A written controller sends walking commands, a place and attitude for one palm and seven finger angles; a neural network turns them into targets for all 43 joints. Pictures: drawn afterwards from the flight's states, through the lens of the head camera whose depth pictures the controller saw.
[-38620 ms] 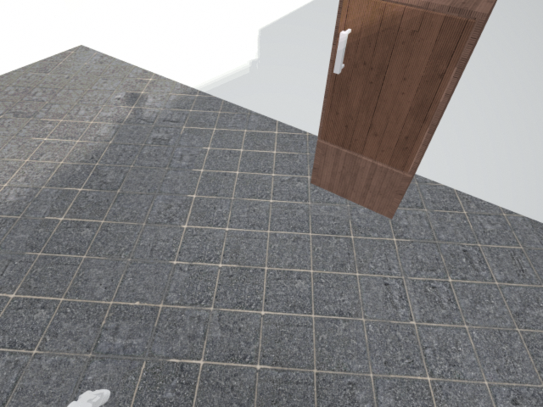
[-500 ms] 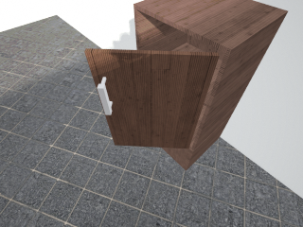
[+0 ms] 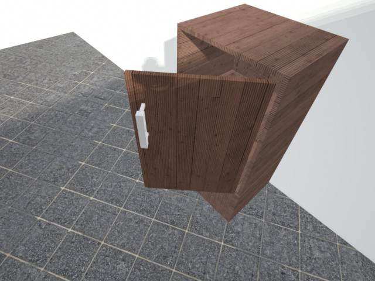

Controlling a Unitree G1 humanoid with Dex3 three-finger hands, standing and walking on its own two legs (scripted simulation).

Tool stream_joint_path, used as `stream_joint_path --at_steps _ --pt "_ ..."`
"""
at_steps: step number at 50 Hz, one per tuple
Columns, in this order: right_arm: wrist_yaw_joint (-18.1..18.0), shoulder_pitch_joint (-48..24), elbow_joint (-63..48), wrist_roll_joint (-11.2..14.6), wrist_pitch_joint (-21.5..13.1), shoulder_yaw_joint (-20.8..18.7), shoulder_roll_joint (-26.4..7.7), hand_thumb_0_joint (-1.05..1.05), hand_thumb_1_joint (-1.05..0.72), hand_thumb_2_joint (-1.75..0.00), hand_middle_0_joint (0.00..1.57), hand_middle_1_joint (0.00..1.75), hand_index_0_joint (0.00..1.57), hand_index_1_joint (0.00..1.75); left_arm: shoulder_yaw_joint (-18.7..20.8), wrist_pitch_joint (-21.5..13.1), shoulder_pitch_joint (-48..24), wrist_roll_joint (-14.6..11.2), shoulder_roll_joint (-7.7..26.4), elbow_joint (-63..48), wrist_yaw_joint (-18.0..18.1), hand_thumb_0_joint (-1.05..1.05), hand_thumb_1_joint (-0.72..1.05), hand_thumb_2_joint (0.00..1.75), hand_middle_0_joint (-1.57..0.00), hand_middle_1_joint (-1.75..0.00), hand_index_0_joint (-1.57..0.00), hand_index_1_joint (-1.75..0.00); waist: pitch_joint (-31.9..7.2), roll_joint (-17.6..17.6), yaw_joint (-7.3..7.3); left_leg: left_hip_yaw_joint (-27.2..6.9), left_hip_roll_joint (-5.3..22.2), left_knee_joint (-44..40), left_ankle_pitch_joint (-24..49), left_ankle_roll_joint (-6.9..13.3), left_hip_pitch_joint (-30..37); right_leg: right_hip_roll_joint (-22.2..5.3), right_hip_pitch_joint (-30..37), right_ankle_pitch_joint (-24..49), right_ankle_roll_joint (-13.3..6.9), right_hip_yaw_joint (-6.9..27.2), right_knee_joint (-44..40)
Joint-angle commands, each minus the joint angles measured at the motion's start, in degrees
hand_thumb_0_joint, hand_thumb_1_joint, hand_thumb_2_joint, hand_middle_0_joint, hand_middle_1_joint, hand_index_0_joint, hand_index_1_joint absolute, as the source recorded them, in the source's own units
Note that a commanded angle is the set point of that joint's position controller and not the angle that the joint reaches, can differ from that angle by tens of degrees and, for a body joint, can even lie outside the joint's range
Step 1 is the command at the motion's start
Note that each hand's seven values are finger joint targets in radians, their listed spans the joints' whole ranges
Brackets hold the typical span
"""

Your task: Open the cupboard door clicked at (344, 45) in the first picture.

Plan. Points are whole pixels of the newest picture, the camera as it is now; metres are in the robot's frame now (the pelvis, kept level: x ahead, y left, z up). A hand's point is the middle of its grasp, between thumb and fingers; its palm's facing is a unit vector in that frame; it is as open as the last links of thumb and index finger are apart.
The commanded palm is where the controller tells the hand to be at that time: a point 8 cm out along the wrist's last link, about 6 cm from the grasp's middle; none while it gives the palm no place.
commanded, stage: come to a stop and stand still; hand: left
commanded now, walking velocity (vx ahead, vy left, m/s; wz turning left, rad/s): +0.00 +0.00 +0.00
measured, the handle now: (143, 126) +0.56 +0.17 -0.03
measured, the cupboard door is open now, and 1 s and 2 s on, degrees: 44 44 44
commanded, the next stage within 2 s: look again from close up in 0.58 s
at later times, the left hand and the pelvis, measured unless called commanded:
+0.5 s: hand out of the picture +0.00 +0.19 -0.18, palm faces +0.03 -0.99 -0.16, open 7.4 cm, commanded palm none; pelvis +0.01 +0.03 +0.00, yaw +0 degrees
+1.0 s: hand out of the picture +0.01 +0.20 -0.18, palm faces +0.02 -0.99 -0.17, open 7.3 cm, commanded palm none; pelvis +0.01 +0.03 +0.00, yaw +0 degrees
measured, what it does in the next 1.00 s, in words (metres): stands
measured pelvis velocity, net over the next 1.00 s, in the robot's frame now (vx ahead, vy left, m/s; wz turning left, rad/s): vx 0.01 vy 0.03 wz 0.00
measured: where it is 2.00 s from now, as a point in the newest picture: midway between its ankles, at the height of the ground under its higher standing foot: outside the picture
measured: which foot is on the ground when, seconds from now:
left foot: down 0.00-1.00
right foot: down 0.00-1.00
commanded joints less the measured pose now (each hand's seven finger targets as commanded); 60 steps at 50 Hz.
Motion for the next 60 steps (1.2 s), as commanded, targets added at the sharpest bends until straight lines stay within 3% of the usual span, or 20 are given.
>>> stream_joint_path --at_steps 1,8,20,28,40,60 --pt "-0.4 1.1 -2.4 0.08 -1.32 -1.02 -6.97 0.0 -0.9 -0.9 0.2 0.3 0.2 0.3 0.75 -1.13 2.41 -0.11 5.89 -2.27 0.03 0.0 0.9 0.9 -0.2 -0.3 -0.2 -0.3 1.92 2.82 0.06 -8.03 5.7 -8.81 -3.06 0.9 -4.76 -5.24 0.05 -2.13 -1.67 6.17 -5.57" --pt "-0.49 1.6 -1.21 0.31 -1.6 -0.95 -7.23 0.0 -0.9 -0.9 0.2 0.3 0.2 0.3 0.36 -1.15 3.88 0.02 5.12 -0.52 -0.02 0.0 0.9 0.9 -0.2 -0.3 -0.2 -0.3 3.15 1.41 0.21 -8.76 5.99 -10.32 -3.42 1.19 -5.42 -5.26 0.17 0.16 -1.26 5.54 -5.01" --pt "-0.79 1.79 1.08 0.63 -2.2 -0.7 -6.65 0.0 -0.9 -0.9 0.2 0.3 0.2 0.3 0.22 -1.27 5.1 0.04 4.56 1.51 0.18 0.0 0.9 0.9 -0.2 -0.3 -0.2 -0.3 2.17 0.33 0.52 -8.07 5.84 -9.08 5.39 1.58 -2.59 -6.11 1.4 4.93 -0.71 4.98 -4.83" --pt "-0.89 1.29 1.97 0.57 -2.22 -0.64 -6.56 0.0 -0.9 -0.9 0.2 0.3 0.2 0.3 0.26 -1.01 4.54 0.0 4.58 1.92 0.26 0.0 0.9 0.9 -0.2 -0.3 -0.2 -0.3 2.47 2.34 0.5 -8.02 5.95 -9.58 7.06 1.3 -1.72 -6.22 1.58 5.17 -0.44 4.71 -4.86" --pt "-1.13 1.59 2.69 0.64 -2.37 -0.61 -6.29 0.0 -0.9 -0.9 0.2 0.3 0.2 0.3 0.47 -0.77 4.02 0.07 4.37 1.88 0.38 0.0 0.9 0.9 -0.2 -0.3 -0.2 -0.3 1.85 1.59 0.64 -7.75 6.23 -9.62 11.69 1.28 0.0 -6.36 2.41 6.84 -0.1 4.24 -4.7" --pt "-1.16 2.54 3.9 0.76 -2.18 -0.55 -5.26 0.0 -0.9 -0.9 0.2 0.3 0.2 0.3 0.36 -0.85 5.41 0.06 3.62 2.48 0.45 0.0 0.9 0.9 -0.2 -0.3 -0.2 -0.3 3.12 0.8 0.55 -7.18 5.88 -10.29 8.81 1.15 0.02 -6.47 2.13 6.34 -0.21 4.63 -5.88"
